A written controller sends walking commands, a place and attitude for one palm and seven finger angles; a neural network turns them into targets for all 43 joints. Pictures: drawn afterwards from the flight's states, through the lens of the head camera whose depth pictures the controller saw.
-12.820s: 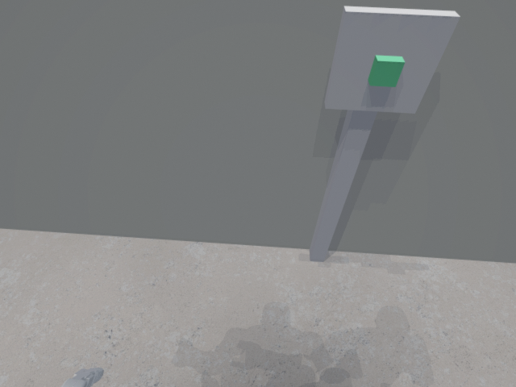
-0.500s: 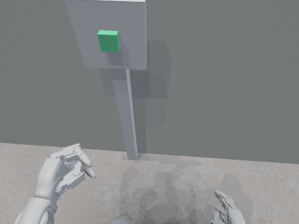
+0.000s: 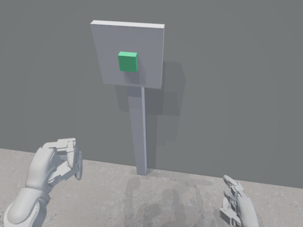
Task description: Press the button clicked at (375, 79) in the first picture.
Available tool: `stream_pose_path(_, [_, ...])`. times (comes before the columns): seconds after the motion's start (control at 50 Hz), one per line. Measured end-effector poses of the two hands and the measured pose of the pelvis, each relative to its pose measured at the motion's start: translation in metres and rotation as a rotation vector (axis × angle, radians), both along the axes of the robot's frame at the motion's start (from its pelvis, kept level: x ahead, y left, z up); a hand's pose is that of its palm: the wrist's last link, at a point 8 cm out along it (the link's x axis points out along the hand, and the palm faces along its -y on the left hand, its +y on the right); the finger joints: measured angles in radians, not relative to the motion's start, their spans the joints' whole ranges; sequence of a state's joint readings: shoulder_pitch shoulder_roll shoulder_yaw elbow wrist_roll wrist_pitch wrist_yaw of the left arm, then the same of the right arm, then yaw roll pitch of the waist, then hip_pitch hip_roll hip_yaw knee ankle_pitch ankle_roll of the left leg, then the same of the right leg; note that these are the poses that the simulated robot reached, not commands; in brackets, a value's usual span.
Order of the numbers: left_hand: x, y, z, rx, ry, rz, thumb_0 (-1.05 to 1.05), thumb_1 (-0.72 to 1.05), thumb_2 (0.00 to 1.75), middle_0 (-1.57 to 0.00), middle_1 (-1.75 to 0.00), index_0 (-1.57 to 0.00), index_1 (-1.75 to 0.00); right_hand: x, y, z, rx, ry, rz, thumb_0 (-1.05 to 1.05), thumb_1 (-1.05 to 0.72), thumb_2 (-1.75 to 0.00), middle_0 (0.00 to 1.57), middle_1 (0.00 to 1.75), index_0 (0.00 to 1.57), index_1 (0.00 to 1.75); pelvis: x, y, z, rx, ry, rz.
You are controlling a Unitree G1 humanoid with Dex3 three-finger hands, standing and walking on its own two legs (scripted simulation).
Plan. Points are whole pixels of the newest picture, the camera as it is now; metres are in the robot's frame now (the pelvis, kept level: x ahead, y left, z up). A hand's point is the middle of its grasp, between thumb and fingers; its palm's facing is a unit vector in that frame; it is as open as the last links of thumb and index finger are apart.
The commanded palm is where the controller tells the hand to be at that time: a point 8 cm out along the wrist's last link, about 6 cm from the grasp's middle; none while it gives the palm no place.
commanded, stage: raise the hand and make a fist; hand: left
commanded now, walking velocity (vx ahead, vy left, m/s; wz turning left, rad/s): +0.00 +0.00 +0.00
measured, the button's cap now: (128, 61) +0.57 +0.14 +0.16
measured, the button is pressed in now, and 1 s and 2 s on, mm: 0 0 0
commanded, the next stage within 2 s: aim a knuckle at the button in 0.72 s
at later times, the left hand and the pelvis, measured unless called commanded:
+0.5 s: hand (69, 146) +0.24 +0.20 +0.16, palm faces -0.02 -1.00 -0.06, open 3.1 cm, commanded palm +0.20 +0.25 +0.16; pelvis +0.00 -0.01 +0.02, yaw +0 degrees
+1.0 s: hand (78, 142) +0.25 +0.19 +0.15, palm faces +0.00 -1.00 -0.05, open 3.1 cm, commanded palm +0.24 +0.23 +0.16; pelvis -0.01 -0.02 +0.02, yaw +0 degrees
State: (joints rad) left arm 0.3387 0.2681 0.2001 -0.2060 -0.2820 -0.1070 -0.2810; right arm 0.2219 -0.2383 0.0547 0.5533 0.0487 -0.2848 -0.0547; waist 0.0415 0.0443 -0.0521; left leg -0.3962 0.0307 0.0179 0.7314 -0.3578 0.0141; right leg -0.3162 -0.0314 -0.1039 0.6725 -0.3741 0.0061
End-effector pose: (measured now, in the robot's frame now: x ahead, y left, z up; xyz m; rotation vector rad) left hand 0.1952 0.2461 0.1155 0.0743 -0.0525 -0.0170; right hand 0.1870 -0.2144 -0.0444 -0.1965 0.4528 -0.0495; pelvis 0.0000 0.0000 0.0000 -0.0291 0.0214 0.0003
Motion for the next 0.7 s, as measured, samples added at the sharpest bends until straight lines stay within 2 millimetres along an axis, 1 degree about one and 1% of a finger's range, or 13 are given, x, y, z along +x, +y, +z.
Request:
stream_pose_path(0.08, [0.004,0.005,0.010,0.003,0.006,0.000,0.01,0.89,0.90,-1.30,-1.49,-1.30,-1.50,0.005,0.009,0.001,0.017,0.005,0.029,0.02,-0.90,-0.90,0.20,0.30,0.21,0.30,0.002,-0.001,0.004,0.002,-0.013,0.003])
stream_pose_path(0.16, [0.008,0.008,0.021,0.010,0.000,0.001,0.01,0.89,0.90,-1.31,-1.50,-1.30,-1.50,0.004,0.011,-0.001,0.021,0.024,0.040,0.02,-0.90,-0.90,0.20,0.30,0.21,0.30,0.004,-0.002,0.007,0.004,-0.026,0.005])
stream_pose_path(0.24, [0.014,0.011,0.033,0.016,-0.009,-0.002,0.01,0.89,0.90,-1.31,-1.50,-1.30,-1.50,-0.001,0.006,-0.003,0.017,0.044,0.034,0.02,-0.90,-0.90,0.20,0.30,0.21,0.30,0.004,-0.005,0.010,0.007,-0.039,0.006])
stream_pose_path(0.38, [0.021,0.014,0.051,0.016,-0.028,-0.004,0.01,0.89,0.90,-1.31,-1.50,-1.30,-1.50,-0.009,-0.010,-0.002,0.003,0.059,0.000,0.02,-0.90,-0.90,0.20,0.30,0.21,0.30,0.003,-0.009,0.014,0.013,-0.057,0.000])
stream_pose_path(0.44, [0.022,0.013,0.051,-0.004,-0.019,-0.005,0.01,0.90,0.90,-1.30,-1.50,-1.30,-1.50,-0.011,-0.017,0.000,0.000,0.055,-0.016,0.02,-0.90,-0.90,0.20,0.30,0.21,0.30,0.002,-0.011,0.015,0.015,-0.060,-0.003])
stream_pose_path(0.54, [0.018,0.005,0.042,-0.015,0.015,-0.006,0.01,0.90,0.90,-1.30,-1.50,-1.30,-1.50,-0.014,-0.026,0.003,-0.009,0.044,-0.034,0.02,-0.90,-0.90,0.20,0.30,0.21,0.30,0.000,-0.014,0.016,0.017,-0.066,-0.008])
stream_pose_path(0.6, [0.014,0.001,0.041,-0.010,0.011,-0.001,0.01,0.90,0.90,-1.30,-1.50,-1.30,-1.50,-0.015,-0.028,0.004,-0.013,0.039,-0.036,0.02,-0.90,-0.90,0.20,0.30,0.21,0.30,-0.002,-0.016,0.016,0.018,-0.071,-0.009])
stream_pose_path(0.7, [0.011,0.000,0.043,-0.005,-0.010,0.015,0.01,0.89,0.90,-1.31,-1.50,-1.30,-1.50,-0.017,-0.027,0.004,-0.010,0.041,-0.032,0.02,-0.90,-0.90,0.20,0.30,0.20,0.30,-0.004,-0.018,0.017,0.018,-0.078,-0.006])
